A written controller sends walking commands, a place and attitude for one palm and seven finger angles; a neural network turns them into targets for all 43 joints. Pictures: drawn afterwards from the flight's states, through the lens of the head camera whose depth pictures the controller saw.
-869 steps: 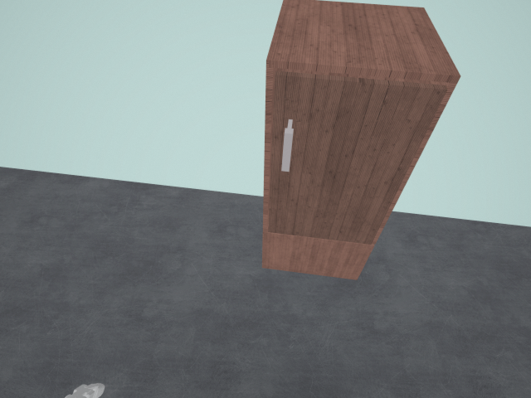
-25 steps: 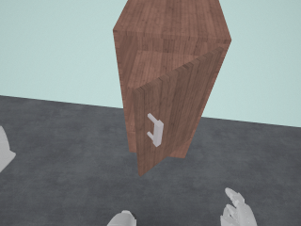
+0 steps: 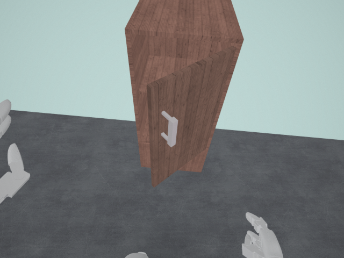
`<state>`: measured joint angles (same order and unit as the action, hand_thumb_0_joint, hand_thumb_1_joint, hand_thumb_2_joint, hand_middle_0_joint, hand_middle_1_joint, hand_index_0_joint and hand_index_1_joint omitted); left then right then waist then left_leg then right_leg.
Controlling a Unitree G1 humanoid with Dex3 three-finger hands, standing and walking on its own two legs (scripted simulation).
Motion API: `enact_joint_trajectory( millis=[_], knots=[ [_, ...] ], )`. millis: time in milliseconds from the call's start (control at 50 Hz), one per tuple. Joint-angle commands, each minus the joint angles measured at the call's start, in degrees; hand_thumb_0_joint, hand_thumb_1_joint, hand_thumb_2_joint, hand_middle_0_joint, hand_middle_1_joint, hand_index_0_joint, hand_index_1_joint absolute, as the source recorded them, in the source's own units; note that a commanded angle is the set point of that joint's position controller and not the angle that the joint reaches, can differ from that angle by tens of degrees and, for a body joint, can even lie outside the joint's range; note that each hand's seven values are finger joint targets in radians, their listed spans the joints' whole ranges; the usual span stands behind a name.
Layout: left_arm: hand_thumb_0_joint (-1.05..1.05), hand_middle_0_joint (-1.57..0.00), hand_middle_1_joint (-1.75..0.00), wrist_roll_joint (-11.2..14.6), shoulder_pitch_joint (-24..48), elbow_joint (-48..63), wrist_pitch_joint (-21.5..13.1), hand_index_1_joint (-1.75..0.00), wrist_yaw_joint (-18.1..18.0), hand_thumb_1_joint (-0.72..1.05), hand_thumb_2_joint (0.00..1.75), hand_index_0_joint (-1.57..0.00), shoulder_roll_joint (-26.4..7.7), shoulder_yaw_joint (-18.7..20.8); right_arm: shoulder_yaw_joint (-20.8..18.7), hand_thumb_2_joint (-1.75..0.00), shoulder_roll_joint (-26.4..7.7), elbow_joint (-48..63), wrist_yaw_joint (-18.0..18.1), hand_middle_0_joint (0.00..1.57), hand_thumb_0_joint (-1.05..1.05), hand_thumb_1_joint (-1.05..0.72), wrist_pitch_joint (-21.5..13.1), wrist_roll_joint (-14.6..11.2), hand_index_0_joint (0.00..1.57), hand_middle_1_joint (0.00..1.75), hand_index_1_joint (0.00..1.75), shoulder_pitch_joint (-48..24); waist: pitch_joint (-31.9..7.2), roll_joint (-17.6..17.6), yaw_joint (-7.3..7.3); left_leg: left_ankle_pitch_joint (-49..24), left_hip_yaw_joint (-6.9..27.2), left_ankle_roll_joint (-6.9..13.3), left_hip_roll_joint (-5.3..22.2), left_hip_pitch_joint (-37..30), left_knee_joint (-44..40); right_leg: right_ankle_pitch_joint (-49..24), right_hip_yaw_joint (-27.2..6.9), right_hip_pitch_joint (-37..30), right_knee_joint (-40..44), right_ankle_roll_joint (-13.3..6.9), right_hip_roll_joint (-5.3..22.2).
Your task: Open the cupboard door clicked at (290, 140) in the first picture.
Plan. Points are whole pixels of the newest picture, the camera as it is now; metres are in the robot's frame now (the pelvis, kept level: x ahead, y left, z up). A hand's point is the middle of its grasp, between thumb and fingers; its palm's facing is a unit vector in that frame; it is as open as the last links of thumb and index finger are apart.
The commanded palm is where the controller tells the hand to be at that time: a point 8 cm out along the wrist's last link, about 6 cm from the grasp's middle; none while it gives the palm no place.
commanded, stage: stop stepping back and stand still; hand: left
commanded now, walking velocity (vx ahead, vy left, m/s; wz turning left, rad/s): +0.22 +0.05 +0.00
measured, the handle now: (168, 129) +0.50 +0.07 -0.04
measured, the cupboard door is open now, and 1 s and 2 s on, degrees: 45 45 45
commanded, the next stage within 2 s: let the arm hang, fingers relaxed in 1.04 s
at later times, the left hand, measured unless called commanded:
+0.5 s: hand (17, 194) +0.16 +0.26 +0.17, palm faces +0.46 -0.79 -0.41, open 7.4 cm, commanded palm +0.10 +0.30 +0.18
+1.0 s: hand (15, 188) +0.17 +0.27 +0.16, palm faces +0.39 -0.80 -0.45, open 7.4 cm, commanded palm +0.12 +0.31 +0.18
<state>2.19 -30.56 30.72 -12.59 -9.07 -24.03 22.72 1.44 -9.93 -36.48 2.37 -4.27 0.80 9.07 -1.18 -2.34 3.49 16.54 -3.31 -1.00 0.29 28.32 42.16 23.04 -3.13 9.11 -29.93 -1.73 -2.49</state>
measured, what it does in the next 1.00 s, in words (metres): steps on the spot: left foot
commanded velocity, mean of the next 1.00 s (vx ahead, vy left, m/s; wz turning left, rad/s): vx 0.06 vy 0.00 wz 0.00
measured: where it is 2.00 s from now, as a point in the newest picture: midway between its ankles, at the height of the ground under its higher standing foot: outside the picture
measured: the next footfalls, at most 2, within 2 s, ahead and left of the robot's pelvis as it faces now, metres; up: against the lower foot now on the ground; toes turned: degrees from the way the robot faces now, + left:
left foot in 0.04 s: +0.03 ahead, +0.13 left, +0.00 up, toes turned +0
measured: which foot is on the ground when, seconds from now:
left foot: up 0.00-0.02, down 0.04-1.00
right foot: down 0.00-1.00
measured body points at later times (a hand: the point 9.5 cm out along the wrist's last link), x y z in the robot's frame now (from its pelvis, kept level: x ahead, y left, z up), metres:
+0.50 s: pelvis -0.04 +0.00 +0.00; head -0.06 +0.00 +0.45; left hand +0.13 +0.30 +0.19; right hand +0.05 -0.27 -0.10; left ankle -0.02 +0.12 -0.73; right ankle -0.07 -0.08 -0.73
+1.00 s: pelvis -0.04 +0.02 +0.01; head -0.02 +0.02 +0.46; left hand +0.15 +0.31 +0.19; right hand +0.13 -0.22 -0.07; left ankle -0.01 +0.12 -0.73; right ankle -0.07 -0.08 -0.73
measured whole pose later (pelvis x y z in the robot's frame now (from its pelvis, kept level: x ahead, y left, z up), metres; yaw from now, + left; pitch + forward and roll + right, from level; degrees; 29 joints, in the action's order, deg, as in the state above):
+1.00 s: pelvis -0.04 +0.02 +0.01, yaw -2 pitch +0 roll -1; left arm 2.9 -31.8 26.4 -9.0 -9.3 -22.6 22.2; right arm 0.9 -11.3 -34.1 3.7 -5.2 0.3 10.6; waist 0.7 0.3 0.7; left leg 11.8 -2.7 0.5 1.3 14.2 25.4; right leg 14.4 0.7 8.5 -22.4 -1.4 -2.3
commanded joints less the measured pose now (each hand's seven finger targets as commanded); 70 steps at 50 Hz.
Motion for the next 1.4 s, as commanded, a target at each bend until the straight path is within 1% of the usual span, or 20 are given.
enact_joint_trajectory(
  millis=[0, 40, 80, 140, 200, 240, 280, 300, 320, 360, 420, 480, 520, 700, 1100, 1120, 1140, 1180, 1260, 1380],
  knots=[
    [0.00, -0.20, -0.30, 1.2, 4.4, 7.4, -0.2, -0.30, -1.4, 0.90, 0.90, -0.20, -11.4, 8.9, -3.3, -0.90, -9.6, 9.9, 2.1, 0.20, 0.00, -0.90, -3.2, -1.3, 0.20, 0.30, 0.30, -3.4, -8.0, 4.6, -4.60, -27.5, 2.2, 3.1, 2.0, -23.4, -17.2, -45.7, -1.6, 1.9, -3.6, 2.2, 5.7],
    [0.00, -0.20, -0.30, 0.8, 3.7, 7.6, -0.4, -0.30, -1.0, 0.90, 0.90, -0.20, -10.2, 7.7, -3.9, -0.90, -10.2, 10.6, 1.2, 0.20, 0.00, -0.90, -3.7, -1.8, 0.20, 0.30, 0.30, -1.0, -10.6, 6.5, -3.25, -42.4, 9.4, 6.0, 9.8, -31.4, -17.3, -15.3, -0.8, 8.7, -5.6, 3.6, 1.5],
    [0.00, -0.20, -0.30, 0.9, 1.4, 12.0, -0.2, -0.30, -0.7, 0.90, 0.90, -0.20, -11.1, 8.4, -3.4, -0.90, -8.6, 10.9, 0.8, 0.20, 0.00, -0.90, -4.8, -0.5, 0.20, 0.30, 0.30, -1.3, -7.8, 16.1, -3.81, -25.8, 16.1, 6.0, 12.3, -23.3, -25.6, 3.6, 2.1, 8.5, -8.8, 2.9, 0.1],
    [0.00, -0.20, -0.30, 0.6, -4.3, 12.7, -0.7, -0.30, -1.2, 0.90, 0.90, -0.20, -10.5, 9.6, -3.2, -0.90, -8.4, 11.0, 0.8, 0.20, 0.00, -0.90, -5.8, -0.2, 0.20, 0.30, 0.30, -1.8, -3.6, 13.1, -3.71, 7.1, 14.3, 6.7, 11.9, -8.7, -31.7, 0.6, 3.2, 0.5, -5.2, 2.0, 0.9],
    [0.00, -0.20, -0.30, 0.3, -7.5, 10.7, -0.7, -0.30, -1.5, 0.90, 0.90, -0.20, -12.5, 12.2, -3.7, -0.90, -9.3, 12.1, 1.4, 0.20, 0.00, -0.90, -4.5, -0.5, 0.20, 0.30, 0.30, -2.5, -1.4, 12.7, -4.20, 18.7, 7.5, 3.1, 7.0, 2.4, -29.4, -2.9, 5.2, -8.1, 4.5, 0.9, 0.7],
    [0.00, -0.20, -0.30, 0.4, -6.2, 8.2, -0.8, -0.30, -1.7, 0.90, 0.90, -0.20, -11.2, 11.3, -4.3, -0.90, -9.1, 11.7, 1.5, 0.20, 0.00, -0.90, -3.6, -0.1, 0.20, 0.30, 0.30, -1.9, -1.5, 5.3, -4.51, 15.0, 3.7, 1.4, 2.7, -1.1, -18.8, 7.4, -2.2, -1.2, 11.6, -1.8, 4.5],
    [0.00, -0.20, -0.30, 0.3, -4.2, 8.1, -0.9, -0.30, -2.0, 0.90, 0.90, -0.20, -11.0, 10.4, -5.1, -0.90, -9.2, 10.3, 1.5, 0.20, 0.00, -0.90, -2.8, 0.0, 0.20, 0.30, 0.30, 0.0, 0.3, -5.2, -4.55, 5.4, 2.8, 0.5, 0.3, -3.4, 2.8, 22.3, -22.6, 10.5, 21.4, -8.4, 16.7],
    [0.00, -0.20, -0.30, 0.0, -0.4, 9.2, -1.2, -0.30, -2.5, 0.90, 0.90, -0.20, -10.9, 9.8, -5.2, -0.90, -9.6, 9.7, 1.1, 0.20, 0.00, -0.90, -2.7, 0.1, 0.20, 0.30, 0.30, 0.4, 0.4, -6.3, -4.68, 4.8, 3.8, 0.6, 0.4, 0.6, 9.3, 18.2, -25.1, 7.7, 21.3, -10.3, 19.6],
    [0.00, -0.20, -0.30, -0.1, 2.3, 8.3, -2.0, -0.30, -2.6, 0.90, 0.90, -0.20, -10.6, 9.0, -4.8, -0.90, -9.5, 9.2, 1.2, 0.20, 0.00, -0.90, -3.5, 0.1, 0.20, 0.30, 0.30, 0.5, 1.0, -3.8, -4.97, 5.2, 5.3, 0.9, 1.7, 1.8, 9.4, 10.4, -22.3, 5.9, 19.0, -10.1, 19.2],
    [0.00, -0.20, -0.30, -0.9, 5.7, 4.3, -2.5, -0.30, -2.6, 0.90, 0.90, -0.20, -9.6, 7.4, -4.0, -0.90, -8.6, 7.9, 1.6, 0.20, 0.00, -0.90, -4.2, -0.1, 0.20, 0.30, 0.30, 0.8, 1.3, -1.6, -4.95, 3.5, 3.2, 1.6, 2.3, -2.9, 0.6, 2.2, -13.1, 5.8, 15.2, -7.6, 15.9],
    [0.00, -0.20, -0.30, -1.0, 8.1, 3.2, -2.5, -0.30, -2.5, 0.90, 0.90, -0.20, -9.1, 5.5, -4.3, -0.90, -8.9, 7.1, 2.6, 0.20, 0.00, -0.90, -5.5, -0.2, 0.20, 0.30, 0.30, -0.1, 2.6, -0.2, -4.32, 0.2, 0.5, 2.7, 0.7, -14.9, -11.7, 3.9, -8.2, 10.7, 13.3, -4.4, 12.2],
    [0.00, -0.20, -0.30, -0.5, 6.6, 6.9, -2.8, -0.30, -1.8, 0.90, 0.90, -0.20, -9.3, 6.5, -4.7, -0.90, -10.3, 8.2, 2.2, 0.20, 0.00, -0.90, -5.8, -0.2, 0.20, 0.30, 0.30, -0.4, 1.9, 5.7, -3.54, -4.6, 8.5, 4.9, 5.7, -18.0, -17.6, -6.1, -3.5, 9.2, 6.1, 0.3, 5.2],
    [0.00, -0.20, -0.30, -0.5, 2.6, 5.6, -2.6, -0.30, -1.4, 0.90, 0.90, -0.20, -9.7, 7.9, -3.6, -0.90, -8.5, 7.9, 2.1, 0.20, 0.00, -0.90, -5.4, -0.4, 0.20, 0.30, 0.30, -0.2, 2.6, 6.9, -3.86, -1.9, 9.1, 4.5, 5.8, -13.7, -20.0, -6.4, -1.5, 6.8, 6.2, 1.0, 3.7],
    [0.00, -0.20, -0.30, 0.4, -1.2, 7.2, -2.0, -0.30, -1.3, 0.90, 0.90, -0.20, -9.4, 8.5, -3.8, -0.90, -8.5, 8.7, 1.1, 0.20, 0.00, -0.90, -5.1, -0.7, 0.20, 0.30, 0.30, -0.5, -5.6, 6.6, -3.84, -19.4, 3.7, 1.8, 4.2, -17.7, -15.9, -27.2, -1.6, -1.0, 6.2, 1.1, 4.4],
    [0.00, -0.20, -0.30, 0.8, -0.2, 7.7, 0.2, -0.30, -1.4, 0.90, 0.90, -0.20, -9.9, 7.9, -3.8, -0.90, -8.9, 10.6, 2.2, 0.20, 0.00, -0.90, -3.5, -0.8, 0.20, 0.30, 0.30, -2.1, -4.7, 6.6, -3.55, -16.8, 3.3, 0.9, 2.8, -19.7, -21.4, -22.3, 1.8, -1.1, 12.3, 2.5, 2.4],
    [0.00, -0.20, -0.30, -3.8, 4.4, -37.4, 7.8, -0.30, 6.8, 0.90, 0.90, -0.20, 1.5, -17.5, -5.9, -0.90, -18.2, -2.8, -3.2, 0.20, 0.00, -0.90, -5.8, -1.8, 0.20, 0.30, 0.30, -6.0, 1.7, 5.6, -4.93, -23.3, 6.5, 2.0, 5.1, -11.2, -12.8, -25.8, 4.6, 4.2, 1.9, 0.7, 7.2],
    [0.00, -0.20, -0.30, -3.6, 3.8, -40.4, 11.1, -0.30, 8.3, 0.90, 0.90, -0.20, 2.0, -15.8, -6.3, -0.90, -15.8, -4.3, -3.1, 0.20, 0.00, -0.90, -3.0, -1.1, 0.20, 0.30, 0.30, -1.0, -3.5, 5.8, -4.02, -23.4, 5.2, 1.9, 6.1, -16.3, -13.1, -21.7, 0.5, 6.3, 3.2, -0.4, 7.8],
    [0.00, -0.20, -0.30, -4.0, 7.8, -45.0, 11.4, -0.30, 9.0, 0.90, 0.90, -0.20, 2.8, -16.9, -4.9, -0.90, -14.8, -4.9, -2.8, 0.20, 0.00, -0.90, -0.7, 0.1, 0.20, 0.30, 0.30, 0.5, -3.4, 2.3, -3.76, -16.6, 9.2, 4.4, 7.1, -11.4, -15.1, -12.3, 2.2, 6.2, 0.7, -0.6, 6.0],
    [0.00, -0.20, -0.30, -4.1, 14.4, -59.5, 11.5, -0.30, 8.9, 0.90, 0.90, -0.20, 1.2, -18.2, -3.7, -0.90, -14.1, -8.2, -2.3, 0.20, 0.00, -0.90, 1.5, 0.8, 0.20, 0.30, 0.30, -0.6, -3.0, -8.5, -3.61, -15.1, 9.4, 4.2, 5.0, -13.0, -14.8, -13.5, -1.0, 4.6, 4.0, -1.4, 7.9],
    [0.00, -0.20, -0.30, -3.2, 15.5, -79.4, 12.6, -0.30, 7.9, 0.90, 0.90, -0.20, 3.9, -20.6, -1.5, -0.90, -8.7, -16.3, -1.6, 0.20, 0.00, -0.90, 4.2, 1.0, 0.20, 0.30, 0.30, 1.1, 1.0, 6.9, -3.61, -9.0, 8.2, 2.8, 4.0, -14.3, -19.6, -9.5, -2.1, 3.4, 8.2, -1.2, 7.8]
  ],
)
